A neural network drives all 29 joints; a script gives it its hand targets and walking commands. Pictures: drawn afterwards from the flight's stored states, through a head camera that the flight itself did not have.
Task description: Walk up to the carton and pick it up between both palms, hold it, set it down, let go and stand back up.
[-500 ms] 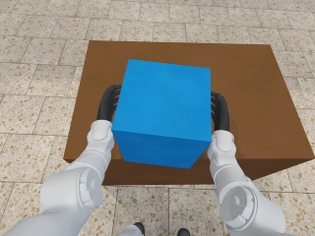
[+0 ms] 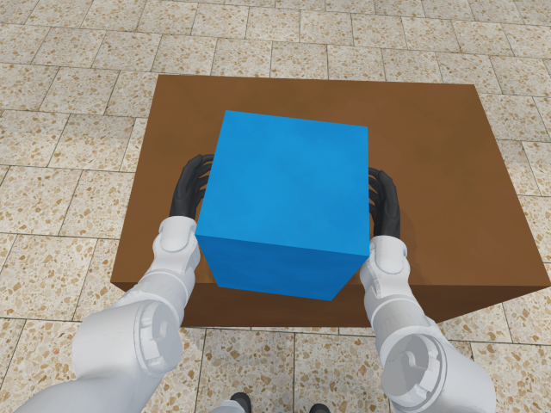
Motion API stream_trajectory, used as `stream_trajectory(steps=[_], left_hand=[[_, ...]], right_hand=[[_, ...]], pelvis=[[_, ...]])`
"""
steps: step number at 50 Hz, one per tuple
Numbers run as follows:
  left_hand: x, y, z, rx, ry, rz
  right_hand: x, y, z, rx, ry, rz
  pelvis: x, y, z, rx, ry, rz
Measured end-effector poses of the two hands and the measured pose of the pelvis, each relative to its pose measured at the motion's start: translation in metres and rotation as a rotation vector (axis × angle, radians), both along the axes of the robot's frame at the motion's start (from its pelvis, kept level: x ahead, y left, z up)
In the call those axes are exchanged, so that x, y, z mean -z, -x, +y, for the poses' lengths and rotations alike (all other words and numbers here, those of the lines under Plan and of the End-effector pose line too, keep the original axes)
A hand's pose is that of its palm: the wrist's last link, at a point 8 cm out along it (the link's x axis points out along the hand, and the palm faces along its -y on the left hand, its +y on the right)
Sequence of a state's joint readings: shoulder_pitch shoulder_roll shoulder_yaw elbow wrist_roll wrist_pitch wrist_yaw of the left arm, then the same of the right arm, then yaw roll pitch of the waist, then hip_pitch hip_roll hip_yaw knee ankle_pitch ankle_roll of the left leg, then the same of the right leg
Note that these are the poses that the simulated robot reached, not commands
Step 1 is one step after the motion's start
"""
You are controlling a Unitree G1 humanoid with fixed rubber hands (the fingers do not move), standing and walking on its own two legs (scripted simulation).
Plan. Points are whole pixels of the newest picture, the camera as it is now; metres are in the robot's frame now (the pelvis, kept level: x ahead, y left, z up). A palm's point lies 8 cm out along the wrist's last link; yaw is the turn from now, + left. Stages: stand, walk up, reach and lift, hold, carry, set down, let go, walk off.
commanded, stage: reach and lift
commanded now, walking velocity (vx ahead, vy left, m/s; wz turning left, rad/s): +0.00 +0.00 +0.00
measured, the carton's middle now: (284, 216) +0.42 +0.03 -0.06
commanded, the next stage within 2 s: none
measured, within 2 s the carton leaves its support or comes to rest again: leaves its support in 1.16 s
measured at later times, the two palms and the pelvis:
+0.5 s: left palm (186, 208) +0.40 +0.19 -0.02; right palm (383, 227) +0.40 -0.11 -0.01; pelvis +0.00 +0.00 +0.00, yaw -1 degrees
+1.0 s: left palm (185, 211) +0.39 +0.18 -0.02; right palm (383, 223) +0.40 -0.12 -0.01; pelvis -0.01 -0.01 -0.02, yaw -1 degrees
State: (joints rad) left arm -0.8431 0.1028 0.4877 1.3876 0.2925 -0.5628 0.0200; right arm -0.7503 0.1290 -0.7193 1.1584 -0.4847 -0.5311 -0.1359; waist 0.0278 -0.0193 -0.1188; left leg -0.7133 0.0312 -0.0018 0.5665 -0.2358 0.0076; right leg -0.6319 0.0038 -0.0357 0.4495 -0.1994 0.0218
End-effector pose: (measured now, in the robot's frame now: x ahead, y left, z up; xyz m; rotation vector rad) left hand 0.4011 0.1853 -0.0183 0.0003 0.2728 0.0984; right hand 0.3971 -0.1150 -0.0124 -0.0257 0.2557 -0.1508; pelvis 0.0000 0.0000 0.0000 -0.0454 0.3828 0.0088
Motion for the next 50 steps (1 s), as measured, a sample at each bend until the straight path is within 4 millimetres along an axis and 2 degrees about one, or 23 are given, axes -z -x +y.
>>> stream_trajectory(steps=[20,33,50], left_hand=[[0.001,0.000,0.000,-0.003,0.009,0.000],[-0.001,0.005,0.000,-0.010,-0.010,-0.021],[-0.001,0.007,0.000,-0.041,-0.014,0.001]], right_hand=[[0.001,0.000,0.000,-0.006,0.009,-0.012],[0.003,0.003,-0.001,-0.015,-0.025,-0.048],[0.003,-0.004,0.000,-0.039,-0.034,-0.020]], pelvis=[[0.000,0.000,0.001,0.006,0.001,0.021],[0.007,0.006,-0.003,0.026,0.005,0.045],[0.018,0.007,-0.006,0.018,0.009,0.052]])
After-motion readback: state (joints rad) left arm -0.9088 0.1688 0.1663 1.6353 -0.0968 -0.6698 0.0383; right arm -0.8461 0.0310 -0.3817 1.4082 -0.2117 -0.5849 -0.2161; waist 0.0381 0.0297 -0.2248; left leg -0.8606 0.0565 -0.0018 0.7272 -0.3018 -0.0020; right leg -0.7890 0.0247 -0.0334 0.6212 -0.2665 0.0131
